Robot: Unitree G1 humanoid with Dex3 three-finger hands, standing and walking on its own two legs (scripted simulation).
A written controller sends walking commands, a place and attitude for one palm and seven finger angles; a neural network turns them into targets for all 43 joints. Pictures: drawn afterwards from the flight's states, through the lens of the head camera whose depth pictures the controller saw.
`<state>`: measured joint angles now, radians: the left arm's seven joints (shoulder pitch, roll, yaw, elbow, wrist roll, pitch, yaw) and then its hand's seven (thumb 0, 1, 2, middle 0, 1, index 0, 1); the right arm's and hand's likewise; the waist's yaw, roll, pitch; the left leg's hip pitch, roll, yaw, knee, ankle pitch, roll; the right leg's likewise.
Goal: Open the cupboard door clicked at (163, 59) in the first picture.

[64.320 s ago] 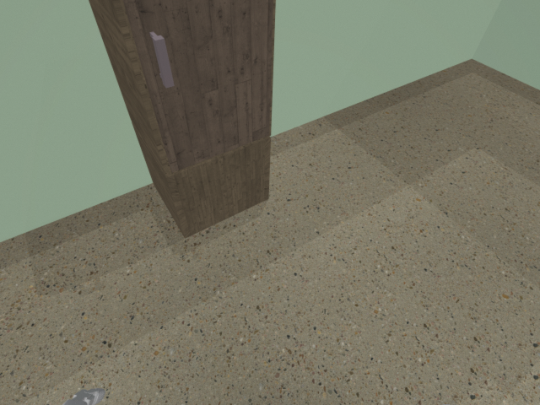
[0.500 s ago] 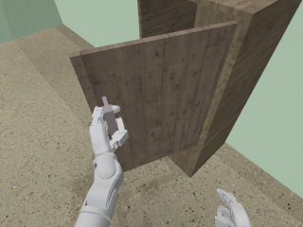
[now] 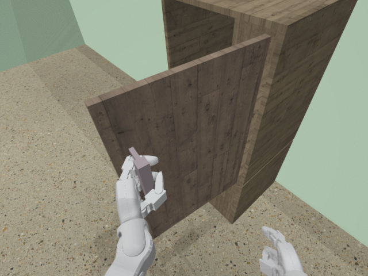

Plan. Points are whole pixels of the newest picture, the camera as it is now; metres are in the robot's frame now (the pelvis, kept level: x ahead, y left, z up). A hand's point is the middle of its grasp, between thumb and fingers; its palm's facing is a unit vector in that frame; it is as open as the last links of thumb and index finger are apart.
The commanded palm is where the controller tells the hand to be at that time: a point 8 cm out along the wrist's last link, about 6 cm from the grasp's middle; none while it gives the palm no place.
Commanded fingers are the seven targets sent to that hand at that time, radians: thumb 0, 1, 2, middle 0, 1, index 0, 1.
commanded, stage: open thumb and fingers to let go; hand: left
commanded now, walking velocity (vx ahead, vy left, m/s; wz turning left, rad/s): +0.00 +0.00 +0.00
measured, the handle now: (142, 174) +0.31 +0.11 +0.09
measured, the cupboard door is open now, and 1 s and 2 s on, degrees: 83 86 82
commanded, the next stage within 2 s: slide the hand sideways off the handle in 0.66 s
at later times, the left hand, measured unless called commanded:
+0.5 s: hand (154, 192) +0.26 +0.08 +0.09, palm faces +0.29 -0.96 +0.00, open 14.1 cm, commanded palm +0.22 +0.11 +0.09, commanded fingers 0.00 -0.50 0.30 -0.20 -0.60 -0.20 -0.60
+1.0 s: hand (153, 213) +0.22 +0.07 +0.09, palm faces -0.19 -0.98 -0.01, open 16.2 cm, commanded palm +0.21 +0.12 +0.09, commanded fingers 0.00 -0.50 0.30 -0.15 -0.30 -0.15 -0.30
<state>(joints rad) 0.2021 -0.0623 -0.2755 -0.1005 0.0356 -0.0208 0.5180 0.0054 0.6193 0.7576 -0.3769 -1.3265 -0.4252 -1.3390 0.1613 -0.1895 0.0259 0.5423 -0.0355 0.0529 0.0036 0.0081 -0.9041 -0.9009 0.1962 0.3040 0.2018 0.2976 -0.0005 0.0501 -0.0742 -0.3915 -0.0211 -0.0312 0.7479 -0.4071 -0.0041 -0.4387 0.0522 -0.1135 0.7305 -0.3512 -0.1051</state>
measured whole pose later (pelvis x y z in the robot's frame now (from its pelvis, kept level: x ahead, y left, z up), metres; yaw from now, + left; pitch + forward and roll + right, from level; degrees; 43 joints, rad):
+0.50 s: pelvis -0.01 +0.01 +0.00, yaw +0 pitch +3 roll +0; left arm 0.17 -0.07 -0.28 -0.06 0.04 -0.07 0.52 0.00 -0.44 0.32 -0.27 -1.01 -0.28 -1.02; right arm 0.18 -0.19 0.02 0.54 -0.03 0.03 0.00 0.01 -0.90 -0.90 0.20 0.30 0.20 0.30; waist 0.00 0.04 -0.06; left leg -0.41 -0.03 -0.02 0.76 -0.40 0.01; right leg -0.46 0.04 -0.11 0.74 -0.34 -0.09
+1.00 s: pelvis -0.01 +0.03 -0.01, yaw +0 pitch +3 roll +0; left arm 0.23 0.08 -0.31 -0.15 -0.06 -0.14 0.06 -0.01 -0.50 0.30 -0.20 -0.38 -0.15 -0.39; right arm 0.23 -0.22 0.04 0.47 0.02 -0.02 0.00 0.01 -0.90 -0.90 0.20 0.30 0.20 0.30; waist 0.02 0.06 -0.04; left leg -0.45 -0.06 0.00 0.82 -0.43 0.04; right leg -0.49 0.02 -0.09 0.81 -0.36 -0.06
